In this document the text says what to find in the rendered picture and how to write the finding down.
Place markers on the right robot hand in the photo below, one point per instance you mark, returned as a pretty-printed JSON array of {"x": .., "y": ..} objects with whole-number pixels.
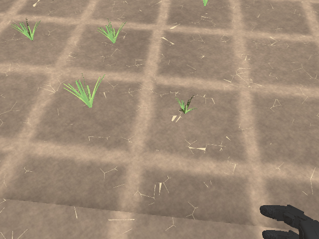
[{"x": 292, "y": 216}]

